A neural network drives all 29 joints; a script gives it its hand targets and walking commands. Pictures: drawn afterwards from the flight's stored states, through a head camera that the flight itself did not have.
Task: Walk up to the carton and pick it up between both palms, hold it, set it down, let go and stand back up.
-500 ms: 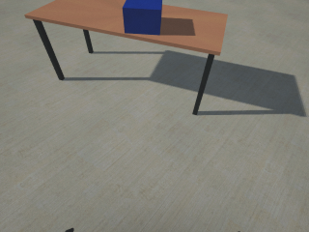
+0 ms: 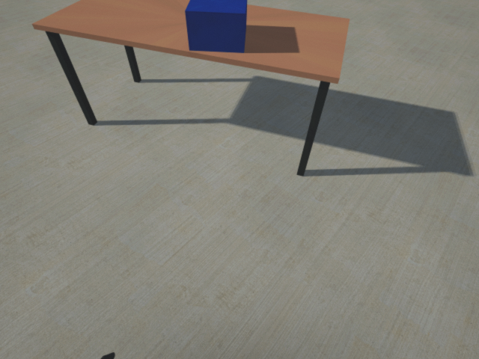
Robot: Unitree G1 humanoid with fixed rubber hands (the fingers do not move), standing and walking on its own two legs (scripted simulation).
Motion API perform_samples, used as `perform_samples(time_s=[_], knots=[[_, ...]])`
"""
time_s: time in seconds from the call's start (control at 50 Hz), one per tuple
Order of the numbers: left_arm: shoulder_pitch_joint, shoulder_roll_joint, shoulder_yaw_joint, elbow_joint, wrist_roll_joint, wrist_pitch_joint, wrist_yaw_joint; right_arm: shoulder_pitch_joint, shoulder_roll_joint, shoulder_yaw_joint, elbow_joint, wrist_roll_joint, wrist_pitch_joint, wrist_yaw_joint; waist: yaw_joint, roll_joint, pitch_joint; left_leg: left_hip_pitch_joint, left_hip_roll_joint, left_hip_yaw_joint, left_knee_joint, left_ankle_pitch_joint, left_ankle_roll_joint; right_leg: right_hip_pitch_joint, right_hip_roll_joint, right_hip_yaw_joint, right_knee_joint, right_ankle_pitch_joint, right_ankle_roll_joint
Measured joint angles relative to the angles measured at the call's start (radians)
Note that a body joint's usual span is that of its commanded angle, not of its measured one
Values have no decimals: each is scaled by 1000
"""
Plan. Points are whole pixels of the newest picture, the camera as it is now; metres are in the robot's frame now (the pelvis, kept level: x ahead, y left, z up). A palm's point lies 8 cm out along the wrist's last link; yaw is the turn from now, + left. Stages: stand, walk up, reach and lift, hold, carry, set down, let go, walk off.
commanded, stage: stand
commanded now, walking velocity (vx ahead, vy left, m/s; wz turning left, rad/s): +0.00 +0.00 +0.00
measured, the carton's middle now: (219, 19) +1.49 +0.10 -0.04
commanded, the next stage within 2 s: none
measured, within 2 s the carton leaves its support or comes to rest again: neither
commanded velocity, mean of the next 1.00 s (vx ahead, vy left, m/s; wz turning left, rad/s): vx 0.00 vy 0.00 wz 0.00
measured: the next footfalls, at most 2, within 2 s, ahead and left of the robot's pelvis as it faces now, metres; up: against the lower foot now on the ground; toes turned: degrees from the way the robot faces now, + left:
none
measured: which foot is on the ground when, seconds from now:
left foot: down 0.00-1.00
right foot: down 0.00-1.00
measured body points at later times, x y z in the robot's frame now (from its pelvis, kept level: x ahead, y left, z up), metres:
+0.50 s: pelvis -0.01 +0.00 +0.00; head +0.00 +0.00 +0.45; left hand +0.07 +0.26 -0.12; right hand +0.06 -0.25 -0.12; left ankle +0.01 +0.11 -0.73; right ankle +0.02 -0.13 -0.73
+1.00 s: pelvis +0.00 +0.00 +0.00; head +0.01 +0.00 +0.45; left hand +0.07 +0.25 -0.13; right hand +0.04 -0.26 -0.13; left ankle +0.01 +0.11 -0.73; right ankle +0.02 -0.13 -0.73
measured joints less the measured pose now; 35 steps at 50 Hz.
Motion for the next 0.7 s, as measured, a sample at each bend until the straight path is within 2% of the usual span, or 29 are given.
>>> perform_samples(time_s=[0.26, 0.7], knots=[[10, 4, -1, 18, 1, 1, 2, 7, 1, -2, 10, 1, -3, -1, -3, -13, 3, 8, 2, 0, -13, 11, -1, 9, 2, 0, -16, 13, -1], [35, 4, -6, 62, 0, -2, 5, 27, -8, 2, 47, 1, -2, -5, 0, 6, -2, 8, 2, 16, -32, 22, 1, 1, 2, 16, -29, 26, 3]])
